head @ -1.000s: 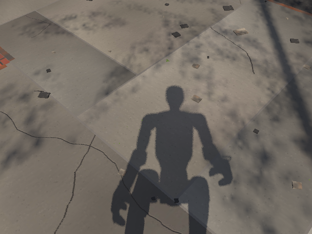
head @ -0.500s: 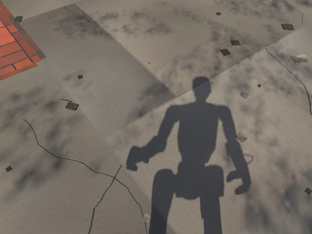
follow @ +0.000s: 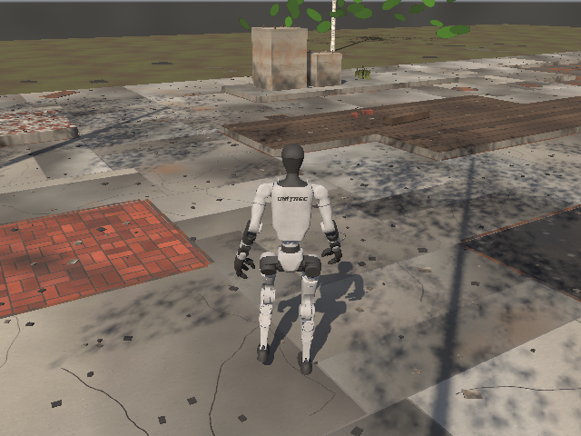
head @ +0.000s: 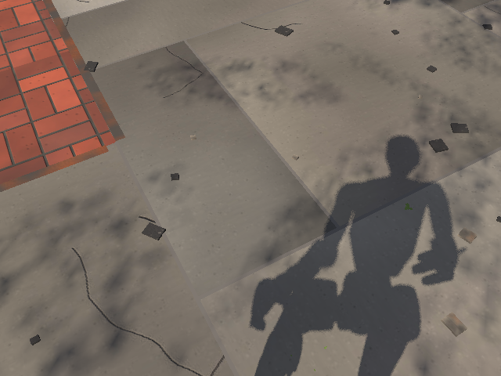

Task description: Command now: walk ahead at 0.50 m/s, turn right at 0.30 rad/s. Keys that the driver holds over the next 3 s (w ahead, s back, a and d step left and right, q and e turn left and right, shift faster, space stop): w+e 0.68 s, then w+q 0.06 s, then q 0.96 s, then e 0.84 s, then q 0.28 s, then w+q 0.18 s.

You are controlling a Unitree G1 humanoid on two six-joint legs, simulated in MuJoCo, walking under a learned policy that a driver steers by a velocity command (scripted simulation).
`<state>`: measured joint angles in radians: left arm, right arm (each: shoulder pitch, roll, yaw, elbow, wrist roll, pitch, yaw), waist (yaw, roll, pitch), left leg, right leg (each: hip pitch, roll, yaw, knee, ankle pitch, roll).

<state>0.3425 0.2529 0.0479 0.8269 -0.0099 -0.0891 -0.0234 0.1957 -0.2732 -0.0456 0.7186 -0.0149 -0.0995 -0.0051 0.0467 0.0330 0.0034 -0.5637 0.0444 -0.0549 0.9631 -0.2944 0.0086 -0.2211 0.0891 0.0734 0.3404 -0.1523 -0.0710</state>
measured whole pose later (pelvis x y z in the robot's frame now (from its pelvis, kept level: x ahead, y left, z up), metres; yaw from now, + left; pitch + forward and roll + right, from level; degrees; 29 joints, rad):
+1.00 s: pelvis +0.45 -0.12 +0.00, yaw -22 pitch +1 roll +0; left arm 0.22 0.24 0.05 0.74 0.03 -0.07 -0.02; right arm 0.21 -0.31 -0.06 0.81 0.02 -0.03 -0.02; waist 0.00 0.05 0.06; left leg -0.63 0.08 -0.06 1.05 -0.25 -0.05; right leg -0.21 0.03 -0.11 0.35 -0.16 -0.08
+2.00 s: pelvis +0.55 -0.16 -0.01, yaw +0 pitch +1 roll +1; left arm 0.19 0.25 0.05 0.76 -0.02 0.01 0.01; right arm 0.14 -0.27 -0.07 0.66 0.01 0.03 -0.03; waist 0.04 0.02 0.03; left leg -0.24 -0.02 -0.09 0.56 -0.37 -0.08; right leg -0.29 0.03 0.11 0.50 -0.23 -0.01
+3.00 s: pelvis +0.55 -0.21 -0.02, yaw -11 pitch +0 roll -1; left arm 0.18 0.27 0.06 0.69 -0.01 -0.04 0.00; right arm 0.31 -0.28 -0.06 0.74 0.02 0.00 -0.02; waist 0.01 -0.01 0.01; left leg -0.27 0.00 -0.12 0.60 -0.34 -0.01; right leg -0.26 0.07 -0.02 0.59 -0.39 -0.07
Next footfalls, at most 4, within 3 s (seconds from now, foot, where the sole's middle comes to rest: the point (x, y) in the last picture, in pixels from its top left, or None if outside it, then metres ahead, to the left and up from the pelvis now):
0.24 left None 0.29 0.13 -0.78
0.74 right None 0.47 -0.22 -0.78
1.26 left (300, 319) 0.65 -0.05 -0.78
1.72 right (383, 334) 0.61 -0.28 -0.78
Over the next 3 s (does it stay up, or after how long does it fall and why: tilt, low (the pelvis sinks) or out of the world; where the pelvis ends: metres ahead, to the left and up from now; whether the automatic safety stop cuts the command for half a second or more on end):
stays up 0.55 -0.21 -0.02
